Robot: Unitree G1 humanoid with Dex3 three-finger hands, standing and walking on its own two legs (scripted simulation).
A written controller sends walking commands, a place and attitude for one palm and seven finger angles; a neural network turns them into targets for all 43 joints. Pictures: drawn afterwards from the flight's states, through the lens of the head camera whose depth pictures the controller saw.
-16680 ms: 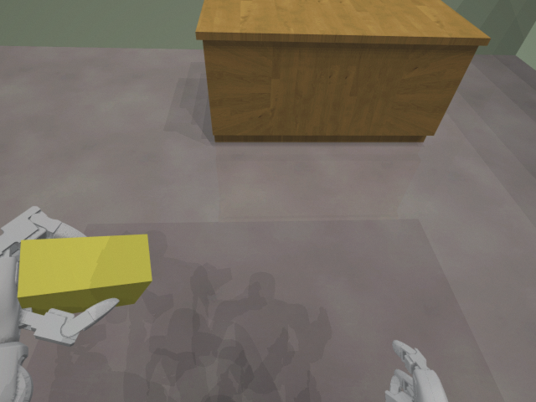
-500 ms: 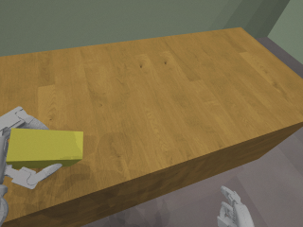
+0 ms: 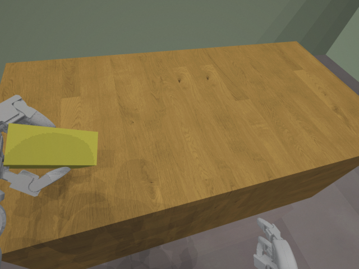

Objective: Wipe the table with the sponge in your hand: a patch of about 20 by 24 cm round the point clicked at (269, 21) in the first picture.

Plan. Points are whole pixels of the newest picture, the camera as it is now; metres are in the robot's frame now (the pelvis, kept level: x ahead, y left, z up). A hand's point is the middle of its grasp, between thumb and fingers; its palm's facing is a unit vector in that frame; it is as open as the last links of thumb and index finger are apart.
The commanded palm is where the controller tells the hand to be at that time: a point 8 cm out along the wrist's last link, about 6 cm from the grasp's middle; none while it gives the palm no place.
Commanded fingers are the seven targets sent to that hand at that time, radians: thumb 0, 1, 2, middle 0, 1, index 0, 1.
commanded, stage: come to a stop and stand still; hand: left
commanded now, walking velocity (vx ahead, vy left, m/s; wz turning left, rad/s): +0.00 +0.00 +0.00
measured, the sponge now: (63, 150) +0.25 +0.25 +0.15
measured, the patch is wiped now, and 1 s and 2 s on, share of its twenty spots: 0.00 0.00 0.00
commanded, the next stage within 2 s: look again from close up in 0.32 s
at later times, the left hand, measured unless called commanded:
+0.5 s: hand (39, 163) +0.21 +0.26 +0.17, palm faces +0.43 -0.85 -0.32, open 9.7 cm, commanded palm +0.16 +0.29 +0.17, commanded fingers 0.00 0.10 1.30 -1.20 -1.60 -1.20 -1.60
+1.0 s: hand (42, 127) +0.26 +0.27 +0.20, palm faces +0.41 -0.80 -0.44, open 9.7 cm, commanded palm +0.18 +0.28 +0.17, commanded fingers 0.00 0.10 1.30 -1.20 -1.60 -1.20 -1.60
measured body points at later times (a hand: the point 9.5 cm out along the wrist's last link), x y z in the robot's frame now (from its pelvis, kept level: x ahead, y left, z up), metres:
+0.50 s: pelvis +0.00 +0.01 +0.00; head +0.01 +0.03 +0.45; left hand +0.18 +0.30 +0.19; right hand +0.18 -0.21 -0.07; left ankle +0.03 +0.08 -0.74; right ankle +0.03 -0.13 -0.74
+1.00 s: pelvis +0.01 -0.01 +0.00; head +0.02 -0.02 +0.44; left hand +0.23 +0.31 +0.22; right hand +0.21 -0.22 -0.09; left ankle +0.03 +0.08 -0.74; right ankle +0.02 -0.13 -0.74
